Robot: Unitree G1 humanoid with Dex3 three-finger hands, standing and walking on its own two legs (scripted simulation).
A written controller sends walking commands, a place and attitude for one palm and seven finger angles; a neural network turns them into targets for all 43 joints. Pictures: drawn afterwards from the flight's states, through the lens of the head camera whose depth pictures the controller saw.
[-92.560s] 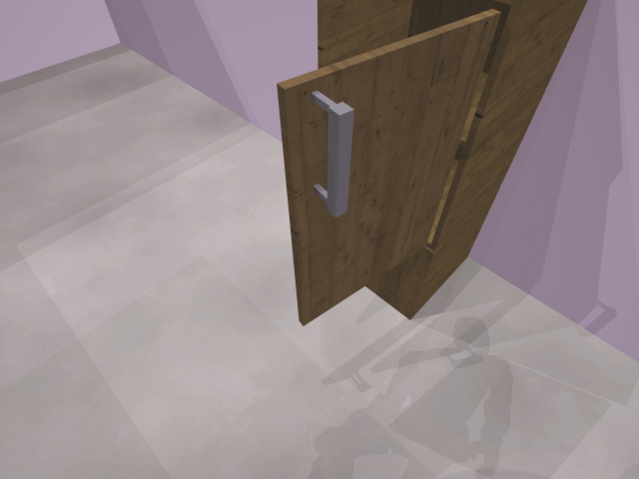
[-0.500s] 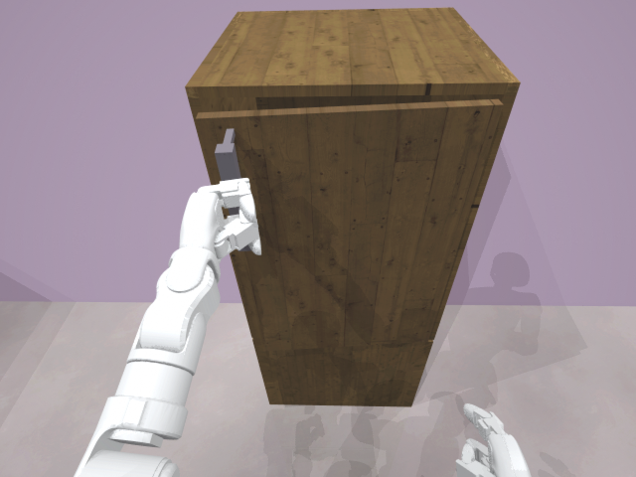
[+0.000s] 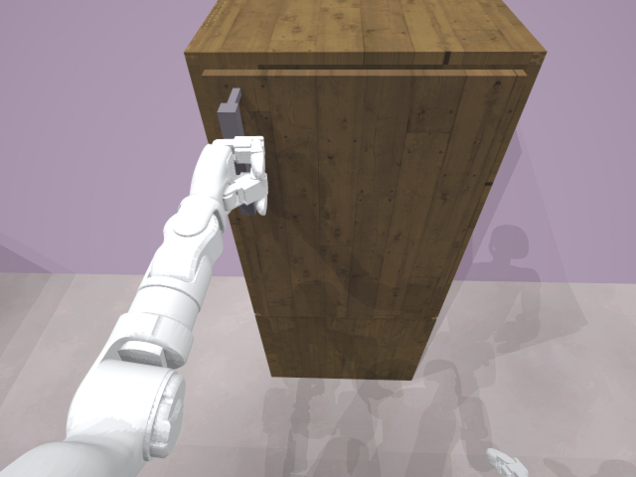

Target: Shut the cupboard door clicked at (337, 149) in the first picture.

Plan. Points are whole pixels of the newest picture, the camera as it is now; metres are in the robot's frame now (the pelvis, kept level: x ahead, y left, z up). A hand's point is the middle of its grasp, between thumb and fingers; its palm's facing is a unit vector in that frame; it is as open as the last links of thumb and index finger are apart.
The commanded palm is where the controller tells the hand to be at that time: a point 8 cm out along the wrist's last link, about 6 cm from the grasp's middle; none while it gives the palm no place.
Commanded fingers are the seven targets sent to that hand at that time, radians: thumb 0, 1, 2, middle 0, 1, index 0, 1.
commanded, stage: push the door shut along its arc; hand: left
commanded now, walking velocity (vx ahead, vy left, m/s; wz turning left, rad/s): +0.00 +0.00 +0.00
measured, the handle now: (242, 155) +0.50 +0.14 +0.15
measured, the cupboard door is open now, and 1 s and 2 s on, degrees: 0 0 0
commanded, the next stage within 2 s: pull the fist back off the door in 0.02 s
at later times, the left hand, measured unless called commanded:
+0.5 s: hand (302, 178) +0.44 +0.05 +0.16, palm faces +0.06 -1.00 +0.00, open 3.2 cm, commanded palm +0.41 +0.11 +0.16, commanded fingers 0.00 0.90 0.90 -1.30 -1.50 -1.30 -1.50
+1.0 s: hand (283, 219) +0.37 +0.06 +0.16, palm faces +0.05 -1.00 +0.00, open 3.1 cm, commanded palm +0.34 +0.11 +0.16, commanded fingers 0.00 0.90 0.90 -1.30 -1.50 -1.30 -1.50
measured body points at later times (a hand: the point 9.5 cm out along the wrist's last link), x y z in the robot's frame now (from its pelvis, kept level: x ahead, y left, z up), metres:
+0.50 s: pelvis -0.04 +0.00 -0.01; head -0.02 -0.01 +0.44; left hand +0.43 +0.10 +0.16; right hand +0.02 -0.25 -0.13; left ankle +0.02 +0.13 -0.73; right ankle +0.02 -0.12 -0.73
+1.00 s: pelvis +0.04 +0.00 +0.00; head +0.02 -0.02 +0.45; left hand +0.36 +0.12 +0.16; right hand +0.23 -0.23 -0.07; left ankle +0.02 +0.13 -0.73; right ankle +0.02 -0.12 -0.73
